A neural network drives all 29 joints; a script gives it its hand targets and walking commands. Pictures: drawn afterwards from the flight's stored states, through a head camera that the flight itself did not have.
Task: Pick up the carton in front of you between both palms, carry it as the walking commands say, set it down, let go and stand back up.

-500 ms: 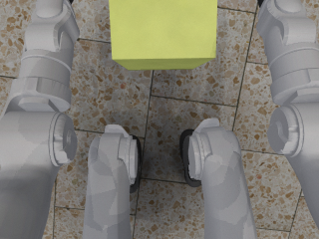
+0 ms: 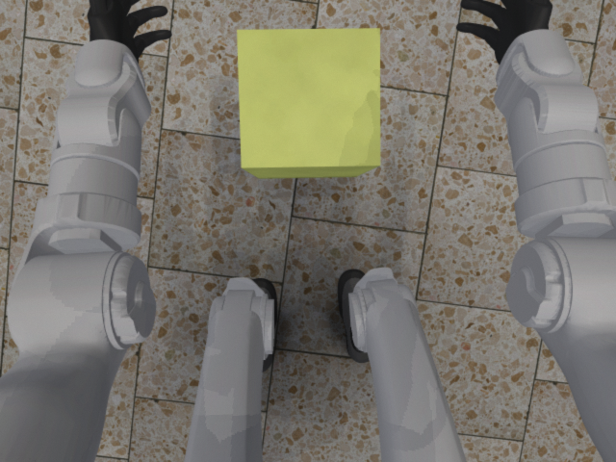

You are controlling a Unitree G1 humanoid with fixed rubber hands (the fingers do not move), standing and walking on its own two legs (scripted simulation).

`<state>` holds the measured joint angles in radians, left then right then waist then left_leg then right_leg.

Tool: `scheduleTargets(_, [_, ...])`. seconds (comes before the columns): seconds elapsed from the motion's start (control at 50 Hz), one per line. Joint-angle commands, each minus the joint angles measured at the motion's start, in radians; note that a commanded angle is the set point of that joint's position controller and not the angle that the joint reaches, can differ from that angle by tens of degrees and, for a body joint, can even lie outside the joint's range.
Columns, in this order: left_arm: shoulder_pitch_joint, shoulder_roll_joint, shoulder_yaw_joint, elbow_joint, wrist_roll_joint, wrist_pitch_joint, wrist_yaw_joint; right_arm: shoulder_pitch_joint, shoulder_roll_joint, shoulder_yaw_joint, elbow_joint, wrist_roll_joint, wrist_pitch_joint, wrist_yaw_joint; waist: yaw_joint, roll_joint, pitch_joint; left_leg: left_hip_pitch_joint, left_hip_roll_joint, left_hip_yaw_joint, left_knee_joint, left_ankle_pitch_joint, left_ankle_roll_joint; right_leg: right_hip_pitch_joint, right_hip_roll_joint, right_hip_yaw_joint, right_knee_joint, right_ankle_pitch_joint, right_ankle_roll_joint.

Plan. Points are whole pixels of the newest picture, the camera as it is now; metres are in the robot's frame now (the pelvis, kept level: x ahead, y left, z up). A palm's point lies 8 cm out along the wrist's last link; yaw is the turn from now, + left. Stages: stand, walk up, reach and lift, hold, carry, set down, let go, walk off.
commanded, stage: set down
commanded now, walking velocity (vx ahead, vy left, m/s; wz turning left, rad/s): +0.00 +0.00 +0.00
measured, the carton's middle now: (307, 117) +0.54 -0.02 -0.41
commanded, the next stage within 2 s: let go in 0.26 s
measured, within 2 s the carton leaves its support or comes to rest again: neither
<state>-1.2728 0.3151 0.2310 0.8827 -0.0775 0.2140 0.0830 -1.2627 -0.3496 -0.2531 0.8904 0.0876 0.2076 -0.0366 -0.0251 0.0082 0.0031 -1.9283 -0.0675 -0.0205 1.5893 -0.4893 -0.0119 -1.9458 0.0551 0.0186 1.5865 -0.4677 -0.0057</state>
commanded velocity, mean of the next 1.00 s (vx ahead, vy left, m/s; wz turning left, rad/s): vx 0.00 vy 0.00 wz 0.00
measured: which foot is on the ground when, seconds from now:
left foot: down 0.00-1.00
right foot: down 0.00-1.00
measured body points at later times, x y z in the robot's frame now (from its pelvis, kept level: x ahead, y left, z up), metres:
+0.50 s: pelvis +0.03 +0.00 +0.14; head +0.33 -0.01 +0.47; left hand +0.52 +0.19 +0.01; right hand +0.51 -0.23 +0.01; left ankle +0.08 +0.11 -0.50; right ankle +0.09 -0.11 -0.50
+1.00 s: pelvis +0.09 +0.00 +0.22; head +0.23 +0.00 +0.65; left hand +0.35 +0.22 +0.12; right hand +0.34 -0.24 +0.12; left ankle +0.08 +0.11 -0.50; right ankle +0.09 -0.11 -0.50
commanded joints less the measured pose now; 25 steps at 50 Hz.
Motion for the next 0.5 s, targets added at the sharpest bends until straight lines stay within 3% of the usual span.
scheduleTargets(0.0, [-0.236, 0.109, 0.022, -0.113, 0.013, -0.025, -0.010, -0.231, -0.119, -0.022, -0.108, -0.013, -0.025, 0.011, -0.008, -0.004, -1.156, 0.585, -0.026, 0.058, -0.191, 0.364, -0.017, 0.745, 0.017, -0.038, -0.185, 0.448, 0.033])
scheduleTargets(0.3, [-0.093, 0.046, 0.077, -0.079, 0.110, -0.070, -0.047, -0.096, -0.063, -0.082, -0.073, -0.115, -0.077, 0.048, -0.003, -0.004, -1.049, 0.809, -0.007, 0.028, -0.522, 0.418, -0.025, 0.938, 0.001, -0.024, -0.510, 0.482, 0.038])
scheduleTargets(0.4, [0.113, 0.018, 0.068, -0.162, 0.175, -0.064, -0.049, 0.107, -0.050, -0.074, -0.147, -0.182, -0.074, 0.063, 0.002, -0.006, -1.112, 0.980, -0.002, 0.024, -0.613, 0.517, -0.024, 1.088, 0.000, -0.023, -0.599, 0.564, 0.030])
scheduleTargets(0.48, [0.304, -0.012, 0.032, -0.278, 0.175, -0.081, -0.057, 0.293, -0.030, -0.046, -0.255, -0.192, -0.090, 0.078, -0.003, -0.014, -1.079, 1.077, 0.004, 0.018, -0.684, 0.576, -0.020, 1.206, -0.004, -0.011, -0.667, 0.632, 0.024])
